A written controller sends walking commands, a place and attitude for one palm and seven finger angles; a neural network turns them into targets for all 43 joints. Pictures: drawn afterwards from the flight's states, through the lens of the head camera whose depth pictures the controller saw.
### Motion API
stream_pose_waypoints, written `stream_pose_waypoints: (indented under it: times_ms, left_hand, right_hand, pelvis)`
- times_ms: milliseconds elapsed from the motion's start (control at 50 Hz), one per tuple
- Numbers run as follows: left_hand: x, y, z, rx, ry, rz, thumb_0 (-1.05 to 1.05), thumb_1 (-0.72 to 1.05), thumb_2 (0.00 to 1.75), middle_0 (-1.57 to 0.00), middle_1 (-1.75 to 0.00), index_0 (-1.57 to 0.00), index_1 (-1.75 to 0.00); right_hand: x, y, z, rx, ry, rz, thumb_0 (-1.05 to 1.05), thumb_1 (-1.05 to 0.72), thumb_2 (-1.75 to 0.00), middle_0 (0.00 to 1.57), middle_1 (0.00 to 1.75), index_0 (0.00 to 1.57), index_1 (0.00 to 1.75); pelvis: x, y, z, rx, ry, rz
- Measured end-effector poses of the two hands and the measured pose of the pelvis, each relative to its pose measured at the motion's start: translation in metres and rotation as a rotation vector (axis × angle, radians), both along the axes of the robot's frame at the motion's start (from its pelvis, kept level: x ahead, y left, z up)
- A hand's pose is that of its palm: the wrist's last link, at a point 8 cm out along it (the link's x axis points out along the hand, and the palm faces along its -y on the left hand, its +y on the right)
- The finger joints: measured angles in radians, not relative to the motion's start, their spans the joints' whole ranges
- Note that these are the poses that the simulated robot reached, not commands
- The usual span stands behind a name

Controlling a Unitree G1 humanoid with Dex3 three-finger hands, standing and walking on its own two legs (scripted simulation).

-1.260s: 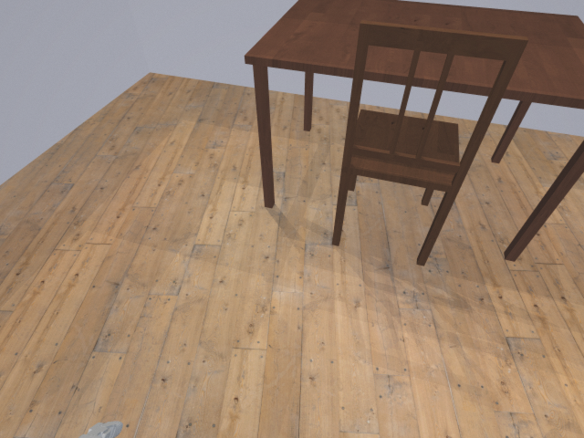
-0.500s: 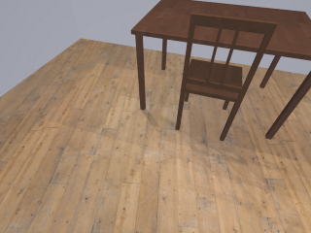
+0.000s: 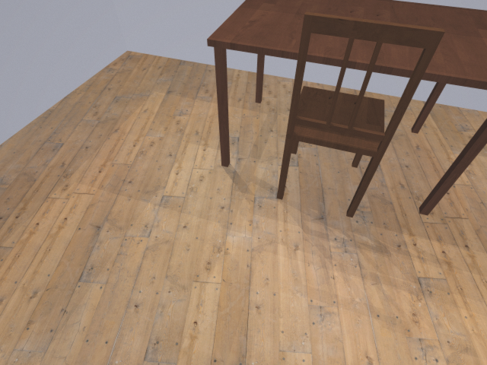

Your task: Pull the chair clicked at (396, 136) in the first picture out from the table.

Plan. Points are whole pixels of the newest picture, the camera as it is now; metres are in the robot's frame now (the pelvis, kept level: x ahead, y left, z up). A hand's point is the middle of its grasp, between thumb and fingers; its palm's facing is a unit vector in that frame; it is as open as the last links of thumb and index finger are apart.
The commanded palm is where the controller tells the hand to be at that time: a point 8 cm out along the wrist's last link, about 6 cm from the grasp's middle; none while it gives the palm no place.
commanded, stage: look at it before walking up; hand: left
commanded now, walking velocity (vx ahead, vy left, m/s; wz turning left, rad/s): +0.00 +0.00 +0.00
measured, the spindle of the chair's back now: (338, 85) +1.04 -0.28 -0.08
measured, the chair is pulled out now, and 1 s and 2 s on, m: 0.00 0.00 0.00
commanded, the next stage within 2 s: walk to a spot facing it in 0.18 s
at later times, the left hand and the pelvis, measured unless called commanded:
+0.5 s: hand out of the picture +0.07 +0.22 -0.17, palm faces -0.05 -0.96 -0.26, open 7.4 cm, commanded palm none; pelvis +0.04 +0.00 -0.01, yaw -4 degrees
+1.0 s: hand (204, 329) +0.22 +0.10 -0.16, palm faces -0.25 -0.94 -0.22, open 7.4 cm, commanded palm none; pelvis +0.19 -0.08 +0.00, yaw -18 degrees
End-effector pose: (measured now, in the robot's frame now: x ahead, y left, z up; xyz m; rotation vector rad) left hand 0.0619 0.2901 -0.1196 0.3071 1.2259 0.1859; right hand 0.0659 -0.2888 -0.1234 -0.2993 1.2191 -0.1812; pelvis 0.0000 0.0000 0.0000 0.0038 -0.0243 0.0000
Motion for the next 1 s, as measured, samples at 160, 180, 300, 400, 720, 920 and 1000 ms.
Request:
stream_pose_waypoints:
  times_ms: [160,180,300,400,720,920,1000]
  left_hand:
    - [0.008,0.000,0.002,0.005,-0.003,0.002,0.00,0.91,0.90,-0.21,-0.30,-0.20,-0.30]
    - [0.009,0.000,0.002,0.006,-0.005,0.001,0.00,0.91,0.90,-0.21,-0.30,-0.20,-0.30]
    - [0.017,-0.001,0.004,0.008,-0.019,-0.001,0.00,0.91,0.90,-0.21,-0.30,-0.20,-0.30]
    - [0.017,-0.010,-0.002,-0.008,0.000,0.001,0.00,0.91,0.90,-0.21,-0.30,-0.20,-0.30]
    - [0.091,-0.092,-0.032,-0.102,0.115,-0.137,0.01,0.91,0.90,-0.21,-0.30,-0.20,-0.30]
    - [0.150,-0.136,-0.013,-0.092,0.100,-0.176,0.00,0.91,0.90,-0.21,-0.30,-0.20,-0.30]
    - [0.169,-0.146,-0.011,-0.099,0.150,-0.194,0.00,0.91,0.90,-0.21,-0.30,-0.20,-0.30]
  right_hand:
    - [0.013,-0.001,0.001,-0.001,-0.013,0.003,0.01,-0.91,-0.90,0.21,0.30,0.21,0.30]
    - [0.015,-0.002,0.001,-0.001,-0.016,0.003,0.01,-0.91,-0.90,0.21,0.30,0.21,0.30]
    - [0.023,-0.003,0.002,-0.002,-0.029,0.007,0.01,-0.91,-0.90,0.21,0.30,0.21,0.30]
    - [0.022,0.002,-0.003,0.012,-0.028,-0.008,0.01,-0.91,-0.90,0.20,0.30,0.20,0.29]
    - [-0.057,0.008,-0.050,0.133,0.192,-0.306,0.01,-0.91,-0.90,0.21,0.30,0.21,0.30]
    - [0.064,-0.038,-0.025,0.128,0.015,-0.336,0.01,-0.91,-0.90,0.20,0.30,0.20,0.29]
    - [0.136,-0.047,-0.015,0.137,-0.129,-0.339,0.01,-0.91,-0.90,0.20,0.30,0.20,0.29]
  pelvis:
    - [0.007,-0.001,0.001,0.000,-0.001,-0.001]
    - [0.008,-0.001,0.001,0.001,-0.001,-0.001]
    - [0.012,-0.003,0.001,0.001,-0.003,-0.001]
    - [0.018,-0.004,-0.002,0.000,0.001,-0.028]
    - [0.093,-0.044,-0.028,0.020,0.023,-0.206]
    - [0.158,-0.078,-0.005,0.025,0.023,-0.285]
    - [0.190,-0.082,-0.002,0.018,0.030,-0.314]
